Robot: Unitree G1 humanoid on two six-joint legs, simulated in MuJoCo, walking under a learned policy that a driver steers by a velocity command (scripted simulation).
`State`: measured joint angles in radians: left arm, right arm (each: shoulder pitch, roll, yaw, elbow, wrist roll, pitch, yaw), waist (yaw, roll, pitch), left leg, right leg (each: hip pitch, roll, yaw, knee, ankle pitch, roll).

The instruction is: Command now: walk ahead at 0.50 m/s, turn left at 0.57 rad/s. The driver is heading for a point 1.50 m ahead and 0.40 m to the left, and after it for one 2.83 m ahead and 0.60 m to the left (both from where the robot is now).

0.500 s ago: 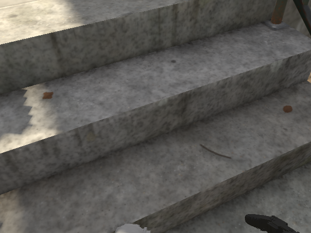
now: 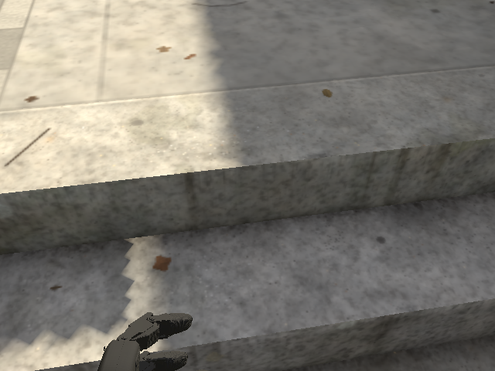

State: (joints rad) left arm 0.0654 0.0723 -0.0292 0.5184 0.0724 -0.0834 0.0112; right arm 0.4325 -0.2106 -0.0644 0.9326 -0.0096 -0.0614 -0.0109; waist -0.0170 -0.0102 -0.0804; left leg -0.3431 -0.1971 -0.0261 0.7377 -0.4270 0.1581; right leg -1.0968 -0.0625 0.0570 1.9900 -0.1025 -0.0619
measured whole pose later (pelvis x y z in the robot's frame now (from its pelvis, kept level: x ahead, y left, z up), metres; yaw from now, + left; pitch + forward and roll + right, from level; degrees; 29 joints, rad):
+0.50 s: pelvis +0.30 -0.03 +0.20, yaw +18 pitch +2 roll -4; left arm 0.38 0.21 0.08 0.99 0.04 -0.12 0.01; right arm -0.03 -0.15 -0.04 0.53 -0.03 -0.04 -0.01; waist -0.01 0.06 -0.06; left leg -1.13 -0.05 -0.12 2.10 -0.19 0.14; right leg -0.30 -0.05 -0.25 0.63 -0.35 0.00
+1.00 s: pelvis +0.55 +0.15 +0.38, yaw +28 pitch +3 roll +1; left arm 0.07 0.09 0.01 0.58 0.03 -0.08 0.01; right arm 0.41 -0.19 -0.07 0.95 -0.03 -0.08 0.01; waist 0.00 -0.02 -0.06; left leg -0.40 -0.09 0.08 0.68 -0.33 0.11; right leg -1.09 -0.01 0.02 2.15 -0.17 -0.09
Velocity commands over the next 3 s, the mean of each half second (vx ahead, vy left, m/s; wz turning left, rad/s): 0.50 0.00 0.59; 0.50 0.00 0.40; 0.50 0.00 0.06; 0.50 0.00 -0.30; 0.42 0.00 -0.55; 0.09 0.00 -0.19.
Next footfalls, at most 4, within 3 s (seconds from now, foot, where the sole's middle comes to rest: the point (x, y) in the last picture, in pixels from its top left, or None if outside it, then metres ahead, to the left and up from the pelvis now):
0.24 right None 0.37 -0.14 -0.56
0.74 left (152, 290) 0.57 0.22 -0.37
1.28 right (163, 121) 0.90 0.21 -0.19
1.78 left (55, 78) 1.08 0.51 -0.19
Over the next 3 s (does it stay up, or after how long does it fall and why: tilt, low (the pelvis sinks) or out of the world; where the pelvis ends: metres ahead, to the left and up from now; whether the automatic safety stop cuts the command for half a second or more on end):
stays up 1.47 0.44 0.59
